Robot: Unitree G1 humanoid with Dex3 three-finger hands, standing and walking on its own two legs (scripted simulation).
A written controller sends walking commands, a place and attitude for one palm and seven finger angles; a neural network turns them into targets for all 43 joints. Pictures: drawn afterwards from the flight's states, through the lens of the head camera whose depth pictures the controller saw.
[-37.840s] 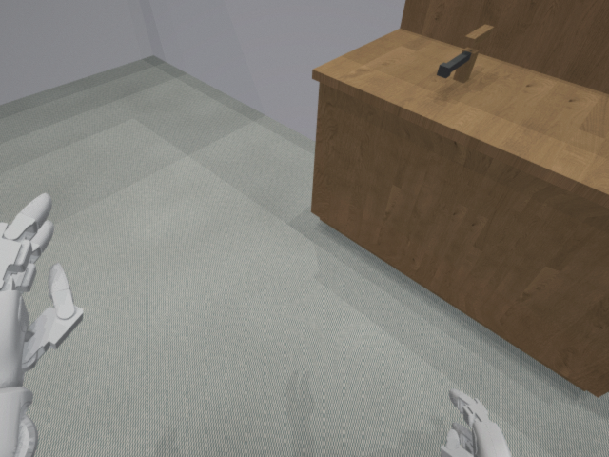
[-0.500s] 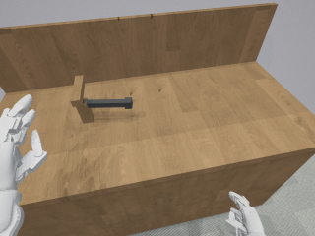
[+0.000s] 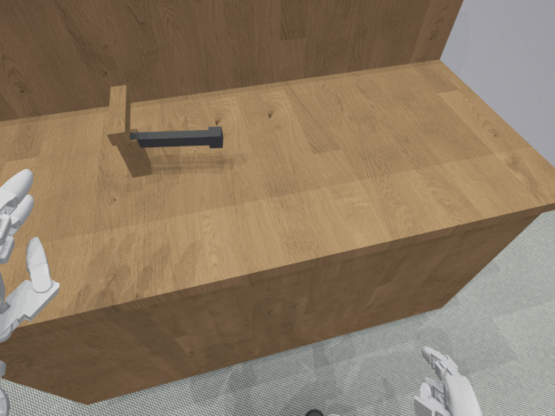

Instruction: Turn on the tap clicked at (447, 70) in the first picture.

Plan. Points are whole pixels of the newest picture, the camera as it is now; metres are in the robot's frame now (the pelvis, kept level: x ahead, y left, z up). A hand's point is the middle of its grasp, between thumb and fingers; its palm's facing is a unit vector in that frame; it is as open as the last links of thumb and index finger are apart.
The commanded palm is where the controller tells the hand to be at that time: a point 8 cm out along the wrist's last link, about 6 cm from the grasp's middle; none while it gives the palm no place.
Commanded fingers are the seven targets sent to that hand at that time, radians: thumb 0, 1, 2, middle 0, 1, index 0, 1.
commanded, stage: step back with the hand held close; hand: left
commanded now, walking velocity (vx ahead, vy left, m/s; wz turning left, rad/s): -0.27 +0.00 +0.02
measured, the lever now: (215, 137) +0.56 +0.16 +0.06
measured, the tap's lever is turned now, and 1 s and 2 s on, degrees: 79 79 79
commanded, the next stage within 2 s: stop stepping back and stand still in 0.94 s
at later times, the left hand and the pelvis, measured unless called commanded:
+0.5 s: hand out of the picture +0.17 +0.27 +0.16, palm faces +0.38 -0.75 -0.53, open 7.4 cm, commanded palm +0.11 +0.30 +0.18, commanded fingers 0.00 0.90 0.90 -0.20 -0.30 -0.20 -0.30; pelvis -0.03 +0.01 -0.01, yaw +4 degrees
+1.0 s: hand out of the picture +0.09 +0.25 +0.17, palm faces +0.33 -0.80 -0.49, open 7.4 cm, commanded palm +0.02 +0.28 +0.18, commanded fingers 0.00 0.90 0.90 -0.20 -0.30 -0.20 -0.30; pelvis -0.13 +0.00 +0.00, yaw +1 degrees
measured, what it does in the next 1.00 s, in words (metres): walks backwards: right foot, then left foot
